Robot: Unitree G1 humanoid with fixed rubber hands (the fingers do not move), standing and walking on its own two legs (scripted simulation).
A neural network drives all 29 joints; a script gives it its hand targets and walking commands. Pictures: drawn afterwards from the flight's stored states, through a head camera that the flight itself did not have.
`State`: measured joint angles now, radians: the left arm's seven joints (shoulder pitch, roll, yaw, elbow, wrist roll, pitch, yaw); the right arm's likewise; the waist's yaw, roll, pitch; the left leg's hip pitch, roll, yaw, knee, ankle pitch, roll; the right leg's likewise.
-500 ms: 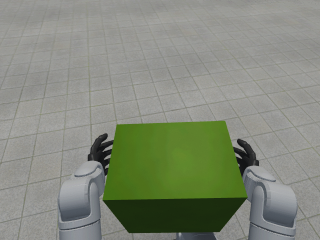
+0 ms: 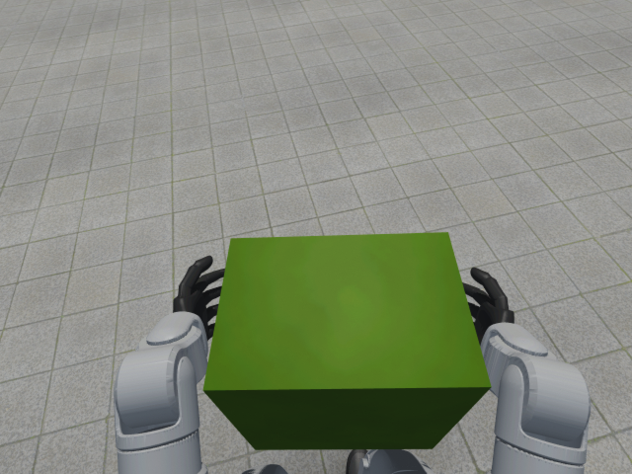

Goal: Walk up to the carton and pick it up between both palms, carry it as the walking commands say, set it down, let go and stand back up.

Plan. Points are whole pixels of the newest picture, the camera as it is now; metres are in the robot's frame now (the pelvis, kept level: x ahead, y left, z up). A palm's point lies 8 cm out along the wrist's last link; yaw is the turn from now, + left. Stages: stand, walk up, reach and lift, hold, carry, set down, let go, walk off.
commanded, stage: carry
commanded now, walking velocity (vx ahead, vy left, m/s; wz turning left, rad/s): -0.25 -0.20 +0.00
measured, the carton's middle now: (340, 353) +0.26 -0.01 +0.01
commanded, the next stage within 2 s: none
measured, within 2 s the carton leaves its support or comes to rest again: neither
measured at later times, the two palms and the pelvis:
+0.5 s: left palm (315, 451) +0.14 +0.02 +0.09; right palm out of the picture +0.10 -0.31 +0.06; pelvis -0.14 -0.12 +0.01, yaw -4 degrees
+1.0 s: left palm out of the picture +0.05 -0.02 +0.10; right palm out of the picture +0.02 -0.35 +0.08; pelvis -0.22 -0.16 +0.01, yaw -3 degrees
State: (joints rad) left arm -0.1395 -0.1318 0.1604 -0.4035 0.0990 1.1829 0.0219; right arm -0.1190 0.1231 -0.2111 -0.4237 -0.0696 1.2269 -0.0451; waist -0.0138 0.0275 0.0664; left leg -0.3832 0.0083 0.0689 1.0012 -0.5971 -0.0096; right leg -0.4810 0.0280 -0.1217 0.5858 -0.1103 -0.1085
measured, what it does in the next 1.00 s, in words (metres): walks backwards: left foot, then right foot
